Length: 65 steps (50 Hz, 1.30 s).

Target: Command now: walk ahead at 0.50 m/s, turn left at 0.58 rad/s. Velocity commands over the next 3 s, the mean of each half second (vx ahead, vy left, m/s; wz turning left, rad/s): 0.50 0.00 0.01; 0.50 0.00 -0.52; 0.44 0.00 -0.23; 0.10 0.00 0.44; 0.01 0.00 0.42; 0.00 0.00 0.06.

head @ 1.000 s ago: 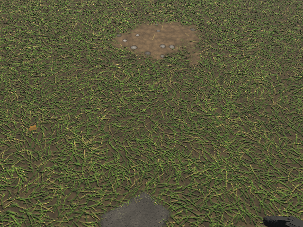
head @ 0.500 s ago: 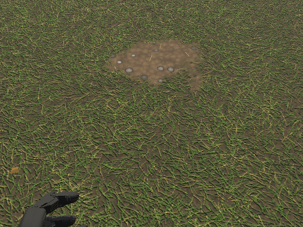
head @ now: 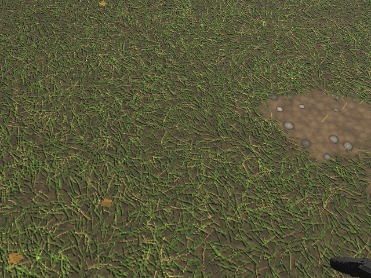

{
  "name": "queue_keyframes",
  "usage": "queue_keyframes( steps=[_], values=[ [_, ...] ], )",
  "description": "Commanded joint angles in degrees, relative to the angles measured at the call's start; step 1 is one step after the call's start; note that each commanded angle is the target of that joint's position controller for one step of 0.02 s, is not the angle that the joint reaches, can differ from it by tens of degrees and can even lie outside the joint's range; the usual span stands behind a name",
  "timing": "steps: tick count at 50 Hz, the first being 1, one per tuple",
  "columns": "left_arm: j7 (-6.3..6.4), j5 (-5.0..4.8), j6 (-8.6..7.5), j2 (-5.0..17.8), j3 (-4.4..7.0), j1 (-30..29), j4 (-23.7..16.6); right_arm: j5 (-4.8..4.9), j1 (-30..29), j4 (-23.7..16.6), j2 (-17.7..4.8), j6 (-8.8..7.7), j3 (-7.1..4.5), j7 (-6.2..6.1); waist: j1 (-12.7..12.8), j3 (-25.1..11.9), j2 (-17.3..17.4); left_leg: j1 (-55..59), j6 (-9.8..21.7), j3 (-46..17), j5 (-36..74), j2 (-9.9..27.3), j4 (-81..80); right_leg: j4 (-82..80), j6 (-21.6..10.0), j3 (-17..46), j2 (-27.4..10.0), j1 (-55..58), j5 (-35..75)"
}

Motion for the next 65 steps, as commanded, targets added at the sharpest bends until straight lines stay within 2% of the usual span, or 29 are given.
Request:
queue_keyframes(
  steps=[1,2,3,4,6,10,15,21,24,26,27,28,29,30,31,33,37,41,45,47,49,50,51,52,53,54,57,61,65],
  values=[
    [-0.8,0.77,-3.75,3.8,-1.03,-1.2,-8.2,0.2,21.0,-0.8,-16.3,-0.88,-5.17,-1.08,-9.6,-25.9,11.1,53.9,18.9,-51.1,-16.0,19.0,-18.9,42.9,-1.6,16.5,7.2,-43.7,-7.3],
    [-1.23,-1.65,-4.81,7.7,-0.02,-7.4,-9.8,-0.43,19.4,-0.1,-12.5,-1.85,-3.97,-0.72,-10.8,-18.0,6.4,49.4,15.4,-43.9,-13.3,17.8,-20.7,43.0,-3.0,17.8,4.5,-48.6,-1.7],
    [-1.07,-1.48,-5.35,6.8,-0.48,-8.0,-9.8,-0.46,16.6,0.1,-10.6,-2.31,-3.35,-0.81,-8.5,-12.9,3.3,41.6,13.4,-36.5,-8.8,15.9,-20.3,38.4,-4.0,17.2,1.9,-47.4,3.4],
    [-0.63,-0.02,-5.31,6.7,-0.41,-7.5,-8.8,-0.59,12.3,-0.3,-8.2,-2.38,-2.54,-0.97,-6.0,-9.3,0.7,33.4,11.6,-30.3,-1.8,13.8,-20.2,33.5,-3.8,16.9,-0.3,-43.4,6.9],
    [-0.82,0.45,-3.77,6.8,-0.03,-4.4,-7.1,-1.8,8.3,-1.2,-5.5,-2.65,-1.41,-1.32,-2.7,-7.8,2.6,24.3,10.5,-23.4,8.5,11.8,-22.5,29.2,-3.3,16.8,-2.5,-35.8,10.6],
    [-0.68,0.58,-1.52,3.7,-0.88,-6.3,-6.7,-1.76,10.3,1.6,-7.4,-4.03,-1.63,-1.86,-3.0,-4.4,1.5,20.3,10.0,-14.1,16.9,10.9,-26.7,21.4,-1.3,15.5,-2.9,-37.3,19.3],
    [-1.7,-0.22,-1.82,2.2,-1.56,-12.7,-7.8,-1.96,12.0,4.4,-7.6,-4.44,-1.34,-2.44,-6.1,-1.0,2.0,22.1,5.6,-5.1,12.3,8.7,-29.4,5.4,-2.3,14.4,-0.7,-37.0,36.6],
    [-3.78,-0.5,-2.14,1.4,-2.08,-19.3,-11.2,-1.46,15.5,8.4,-8.3,-3.38,-1.8,-2.68,-8.8,2.1,1.1,34.9,4.5,-1.6,17.7,13.1,-26.7,-3.5,-5.0,13.7,2.1,-42.0,32.5],
    [-4.71,-0.12,-2.12,2.5,-1.58,-17.3,-12.3,-1.17,14.3,8.4,-9.8,-2.11,-2.25,-3.55,-6.5,-1.0,3.4,39.1,2.6,0.6,40.6,13.7,-18.5,-4.3,-7.7,9.5,5.6,-37.3,23.3],
    [-4.32,0.04,-1.71,6.3,0.45,-7.0,-10.5,-1.16,12.9,7.8,-11.0,-1.09,-2.39,-4.49,-0.5,-8.1,4.8,37.3,0.5,3.2,57.1,12.0,-3.2,-5.0,-10.5,6.6,10.0,-22.8,20.6],
    [-3.55,-0.06,-1.47,9.7,2.02,2.0,-8.9,-1.29,12.4,7.1,-10.5,-1.19,-2.0,-5.01,4.2,-13.1,2.5,26.9,-1.8,4.3,48.6,10.3,10.6,-6.7,-13.4,12.4,7.5,-6.4,24.6],
    [-2.81,0.02,-1.33,16.0,3.59,7.5,-8.7,-2.66,18.2,4.5,-4.2,-2.71,0.16,-4.16,1.9,-21.2,-10.9,1.2,-6.1,3.8,9.7,0.8,34.2,-6.7,-24.2,40.4,-8.0,18.3,21.0],
    [-2.73,-0.62,-1.45,12.5,2.49,8.4,-8.7,-2.55,16.8,4.8,-4.2,-4.87,0.87,-3.04,2.9,-27.5,-11.4,-10.3,-6.6,-6.8,-23.6,-5.5,43.4,-15.7,-28.4,60.1,-13.2,26.4,16.3],
    [-2.37,-0.32,-1.3,9.5,1.6,6.8,-8.7,-0.02,11.1,3.2,-7.8,-6.4,-0.1,-1.97,4.4,-20.5,-7.9,-16.0,-5.4,-10.3,-20.2,-1.2,44.6,-17.4,-24.8,51.9,-11.3,22.4,13.4],
    [-2.13,-0.27,-1.2,8.2,1.24,3.3,-9.5,0.44,7.7,1.9,-7.8,-7.24,0.22,-1.75,3.1,-13.9,-3.6,-16.2,-4.6,-9.2,-15.5,1.4,40.1,-18.3,-22.6,44.8,-9.1,13.7,15.1],
    [-1.82,0.26,-0.96,5.7,0.22,-2.8,-11.2,-1.76,6.8,1.8,-8.0,-6.95,-0.45,-2.33,-1.6,-6.3,-0.5,-10.0,-5.6,-8.0,-11.1,4.7,30.4,-21.2,-20.7,36.5,-5.2,-2.3,25.1],
    [-0.85,0.36,-1.0,7.2,0.67,-4.9,-12.1,-2.39,8.7,1.6,-5.5,-4.73,0.09,-2.87,-4.4,-4.2,-3.5,-4.1,-9.4,-5.5,-6.8,4.8,19.7,-24.1,-21.0,29.6,-1.7,-14.8,33.8],
    [0.15,-0.43,-0.31,8.6,1.23,-1.8,-10.9,-2.16,-0.3,-0.3,-3.1,-5.01,1.15,-2.68,-0.6,-3.5,-4.9,1.7,-10.7,-4.5,10.4,1.5,1.3,-22.7,-16.9,25.6,2.5,-18.5,27.9],
    [0.46,-0.94,0.55,8.3,1.25,1.8,-9.6,-0.9,-3.8,-1.4,-5.5,-5.8,0.24,-1.9,0.6,-4.3,-6.1,4.3,-9.7,-7.1,11.7,-0.1,-6.8,-18.0,-15.1,32.1,0.1,-12.9,20.8],
    [0.55,-0.64,0.76,8.1,1.34,1.2,-9.8,-0.72,-2.0,-1.1,-7.0,-6.26,-0.6,-1.69,-1.1,-4.4,-7.4,6.6,-7.9,-7.7,7.3,0.1,-8.2,-14.3,-13.9,35.7,-1.4,-10.3,19.9],
    [0.37,-0.2,0.81,5.5,0.54,0.4,-10.4,-1.26,6.0,0.7,-8.8,-6.76,-1.88,-2.09,-5.5,-7.7,-7.3,18.7,-4.7,-7.3,5.2,1.5,-10.8,-5.9,-11.1,34.6,1.8,-12.3,21.1],
    [0.09,0.58,0.57,1.7,-0.84,1.1,-11.3,-2.22,13.8,1.2,-11.8,-6.89,-2.73,-2.6,-8.6,-15.0,-0.7,32.0,-1.2,-16.3,0.6,11.0,-10.8,9.6,-9.0,29.6,5.6,-18.0,14.2],
    [-0.02,-0.99,-0.09,-1.2,-1.86,8.7,-13.4,-2.86,18.3,3.3,-16.7,-5.99,-3.96,-2.35,-5.2,-21.1,19.2,48.0,8.3,-43.5,-13.4,23.3,-16.8,28.2,-5.6,21.8,12.7,-37.4,-6.4],
    [0.16,-1.55,-0.13,4.8,-0.87,8.1,-11.9,-1.58,17.5,2.7,-11.6,-5.77,-3.04,-2.05,-6.6,-17.8,14.1,46.3,8.1,-49.1,-26.2,23.9,-19.7,36.2,-4.8,23.1,8.0,-44.6,-4.7],
    [0.16,-1.2,0.18,7.9,0.1,2.1,-12.4,-1.38,15.3,2.2,-8.4,-5.5,-2.13,-2.32,-8.2,-11.0,8.3,40.3,5.6,-39.6,-24.4,21.4,-20.1,38.4,-4.4,22.3,6.1,-46.2,0.7],
    [0.28,-0.49,0.41,7.2,0.06,-1.0,-12.9,-1.94,13.1,2.3,-7.3,-5.23,-1.58,-2.29,-7.7,-7.5,4.2,34.1,4.2,-32.1,-16.1,18.5,-20.5,37.5,-4.1,20.7,4.5,-44.4,4.8],
    [-0.42,-0.57,0.4,4.0,-0.19,-2.2,-13.6,-2.32,10.9,3.9,-4.5,-5.36,-0.63,-2.14,-4.9,-3.2,6.3,24.4,4.2,-20.0,-2.5,13.2,-24.0,30.6,-4.0,20.0,1.9,-39.0,9.5],
    [-0.79,0.23,0.51,1.2,-1.23,-5.8,-14.6,-1.31,11.8,6.3,-6.9,-5.78,-1.37,-1.95,-4.4,-2.1,4.4,23.8,6.8,-14.1,6.9,13.9,-27.2,19.6,-3.3,18.2,1.3,-39.9,13.2],
    [-1.9,0.23,-0.56,-0.2,-2.22,-12.3,-15.5,-0.6,12.8,8.3,-8.8,-4.91,-1.66,-2.17,-6.3,-1.5,3.6,23.6,5.6,-7.5,10.6,11.9,-27.9,5.2,-3.1,14.6,1.2,-35.8,24.4]
  ],
)
Next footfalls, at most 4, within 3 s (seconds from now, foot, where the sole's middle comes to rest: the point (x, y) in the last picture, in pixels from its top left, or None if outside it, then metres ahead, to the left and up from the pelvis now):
0.54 right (233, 269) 0.47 -0.12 -0.75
1.00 left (192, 188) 0.78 0.03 -0.75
1.46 right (278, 168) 0.90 -0.32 -0.75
1.90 left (218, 150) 0.97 -0.07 -0.75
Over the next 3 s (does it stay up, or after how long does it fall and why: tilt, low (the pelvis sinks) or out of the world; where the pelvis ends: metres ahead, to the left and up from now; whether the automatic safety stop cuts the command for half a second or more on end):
stays up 0.89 -0.15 0.02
